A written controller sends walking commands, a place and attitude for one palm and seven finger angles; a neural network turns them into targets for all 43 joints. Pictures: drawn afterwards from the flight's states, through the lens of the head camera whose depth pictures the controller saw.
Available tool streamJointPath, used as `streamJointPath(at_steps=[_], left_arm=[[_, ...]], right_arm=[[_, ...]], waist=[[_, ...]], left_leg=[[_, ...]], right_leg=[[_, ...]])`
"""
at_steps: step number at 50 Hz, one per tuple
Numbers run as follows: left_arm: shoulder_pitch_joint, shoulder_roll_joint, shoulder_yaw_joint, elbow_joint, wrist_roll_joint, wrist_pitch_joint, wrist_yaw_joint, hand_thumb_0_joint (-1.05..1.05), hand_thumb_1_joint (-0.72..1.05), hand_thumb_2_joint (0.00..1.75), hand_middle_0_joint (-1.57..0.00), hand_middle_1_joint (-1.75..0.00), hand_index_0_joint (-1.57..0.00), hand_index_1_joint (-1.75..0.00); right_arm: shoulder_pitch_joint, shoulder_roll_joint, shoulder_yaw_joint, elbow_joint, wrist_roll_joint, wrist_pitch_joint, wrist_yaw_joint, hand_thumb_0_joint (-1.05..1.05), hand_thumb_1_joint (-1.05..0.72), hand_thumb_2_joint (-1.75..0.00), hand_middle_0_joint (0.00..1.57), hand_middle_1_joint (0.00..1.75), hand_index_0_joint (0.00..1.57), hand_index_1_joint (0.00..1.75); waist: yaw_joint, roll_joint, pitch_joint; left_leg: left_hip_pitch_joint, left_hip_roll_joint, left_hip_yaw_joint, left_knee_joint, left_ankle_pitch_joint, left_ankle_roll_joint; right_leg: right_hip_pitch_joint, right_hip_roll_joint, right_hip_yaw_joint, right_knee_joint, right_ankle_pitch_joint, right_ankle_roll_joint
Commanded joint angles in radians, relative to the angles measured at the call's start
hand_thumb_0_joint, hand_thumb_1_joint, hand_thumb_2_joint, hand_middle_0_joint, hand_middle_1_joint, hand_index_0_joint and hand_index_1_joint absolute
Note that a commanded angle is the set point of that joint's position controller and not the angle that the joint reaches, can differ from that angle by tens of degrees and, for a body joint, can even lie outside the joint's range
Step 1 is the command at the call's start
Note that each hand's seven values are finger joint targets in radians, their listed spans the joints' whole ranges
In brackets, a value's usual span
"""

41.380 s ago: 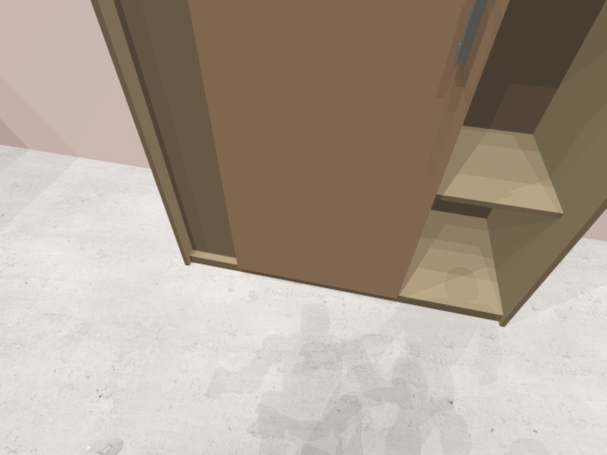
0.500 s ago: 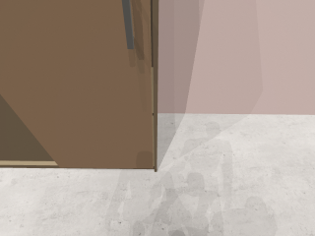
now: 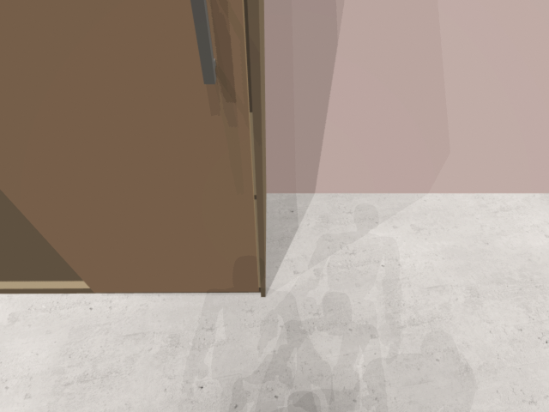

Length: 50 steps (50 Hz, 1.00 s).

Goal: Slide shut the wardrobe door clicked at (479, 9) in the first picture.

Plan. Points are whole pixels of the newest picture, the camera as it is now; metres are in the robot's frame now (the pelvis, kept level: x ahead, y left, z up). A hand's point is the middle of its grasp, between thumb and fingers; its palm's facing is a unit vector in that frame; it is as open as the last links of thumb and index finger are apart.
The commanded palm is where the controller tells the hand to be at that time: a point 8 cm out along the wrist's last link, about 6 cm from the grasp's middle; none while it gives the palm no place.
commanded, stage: look to check the result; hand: left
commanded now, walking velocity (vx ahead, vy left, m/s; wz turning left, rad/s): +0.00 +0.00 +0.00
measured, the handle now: (203, 20) +0.61 +0.15 +0.27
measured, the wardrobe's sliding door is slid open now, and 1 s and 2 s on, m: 0.00 0.00 0.00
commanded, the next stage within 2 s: stand and wait in 0.34 s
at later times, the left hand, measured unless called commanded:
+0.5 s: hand out of the picture +0.04 +0.18 -0.17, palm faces +0.02 -0.98 -0.21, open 7.4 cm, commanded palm none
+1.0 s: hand out of the picture +0.06 +0.20 -0.17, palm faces +0.01 -0.97 -0.26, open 7.4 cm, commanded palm none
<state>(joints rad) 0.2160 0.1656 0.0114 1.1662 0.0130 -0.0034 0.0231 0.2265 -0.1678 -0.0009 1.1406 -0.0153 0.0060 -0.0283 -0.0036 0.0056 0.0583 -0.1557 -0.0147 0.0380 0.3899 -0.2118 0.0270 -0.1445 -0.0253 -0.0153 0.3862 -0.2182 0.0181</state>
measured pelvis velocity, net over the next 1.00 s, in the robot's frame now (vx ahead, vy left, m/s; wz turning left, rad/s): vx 0.01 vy -0.01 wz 0.00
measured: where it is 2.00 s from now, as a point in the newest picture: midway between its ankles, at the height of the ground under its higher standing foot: outside the picture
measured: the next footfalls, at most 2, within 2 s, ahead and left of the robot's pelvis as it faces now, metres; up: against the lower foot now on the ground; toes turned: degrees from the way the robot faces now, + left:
none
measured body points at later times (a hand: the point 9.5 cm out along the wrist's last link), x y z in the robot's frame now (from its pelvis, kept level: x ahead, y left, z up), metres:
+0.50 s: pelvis +0.01 -0.01 +0.00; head +0.02 -0.01 +0.45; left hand +0.04 +0.23 -0.16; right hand +0.03 -0.25 -0.16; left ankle +0.00 +0.10 -0.74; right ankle -0.01 -0.13 -0.74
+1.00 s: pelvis +0.01 -0.01 +0.00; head +0.03 -0.01 +0.45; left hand +0.06 +0.25 -0.15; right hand +0.06 -0.27 -0.15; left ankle +0.00 +0.10 -0.74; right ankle -0.01 -0.13 -0.74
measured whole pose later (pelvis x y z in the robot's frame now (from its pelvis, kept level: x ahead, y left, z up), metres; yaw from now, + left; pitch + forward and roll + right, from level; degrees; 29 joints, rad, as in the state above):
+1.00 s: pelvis +0.01 -0.01 +0.00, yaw +0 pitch -2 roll +0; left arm 0.15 0.24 0.02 1.15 0.01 -0.01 0.01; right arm 0.16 -0.25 0.00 1.14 -0.01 0.00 -0.02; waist 0.00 0.00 0.06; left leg -0.11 0.00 0.03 0.34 -0.20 0.01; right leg -0.09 -0.01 -0.02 0.33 -0.21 0.00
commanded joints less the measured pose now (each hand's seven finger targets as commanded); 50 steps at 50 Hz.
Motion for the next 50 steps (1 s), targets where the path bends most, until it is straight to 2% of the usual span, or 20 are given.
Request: streamJointPath(at_steps=[1, 11, 25, 34, 50], left_arm=[[0.040, 0.129, 0.018, -0.038, -0.003, -0.019, 0.009, 0.00, 0.90, 0.90, -0.20, -0.30, -0.20, -0.30], [0.025, 0.142, 0.019, -0.039, -0.003, -0.019, 0.009, 0.00, 0.90, 0.90, -0.20, -0.30, -0.20, -0.30], [-0.009, 0.173, 0.025, -0.047, -0.004, -0.026, 0.005, 0.00, 0.90, 0.90, -0.20, -0.30, -0.20, -0.30], [-0.025, 0.193, 0.026, -0.052, -0.004, -0.028, 0.003, 0.00, 0.90, 0.90, -0.20, -0.30, -0.20, -0.30], [-0.065, 0.241, 0.032, -0.062, -0.004, -0.030, -0.001, 0.00, 0.90, 0.90, -0.20, -0.30, -0.20, -0.30]], right_arm=[[0.039, -0.127, -0.024, -0.030, -0.001, -0.021, -0.007, 0.00, -0.90, -0.90, 0.20, 0.30, 0.20, 0.30], [0.025, -0.134, -0.024, -0.023, -0.002, -0.016, -0.005, 0.00, -0.90, -0.90, 0.20, 0.30, 0.20, 0.30], [-0.004, -0.171, -0.027, -0.029, -0.004, -0.024, -0.007, 0.00, -0.90, -0.90, 0.20, 0.30, 0.20, 0.30], [-0.030, -0.194, -0.031, -0.035, -0.005, -0.022, -0.004, 0.00, -0.90, -0.90, 0.20, 0.30, 0.20, 0.30], [-0.067, -0.242, -0.034, -0.041, -0.004, -0.025, -0.001, 0.00, -0.90, -0.90, 0.20, 0.30, 0.20, 0.30]], waist=[[-0.001, -0.016, -0.032], [-0.002, -0.009, 0.002], [-0.005, 0.000, -0.041], [-0.005, -0.007, -0.025], [-0.004, -0.008, -0.054]], left_leg=[[0.017, 0.119, -0.095, -0.069, 0.162, 0.010], [0.014, 0.119, -0.090, -0.078, 0.125, 0.005], [0.045, 0.127, -0.097, -0.079, 0.192, 0.002], [0.050, 0.130, -0.097, -0.088, 0.173, -0.001], [0.069, 0.137, -0.101, -0.101, 0.196, -0.004]], right_leg=[[-0.007, -0.081, 0.062, -0.068, 0.127, -0.041], [-0.019, -0.080, 0.068, -0.090, 0.098, -0.044], [0.019, -0.089, 0.069, -0.084, 0.179, -0.049], [0.011, -0.091, 0.074, -0.100, 0.167, -0.050], [0.039, -0.096, 0.080, -0.106, 0.195, -0.052]])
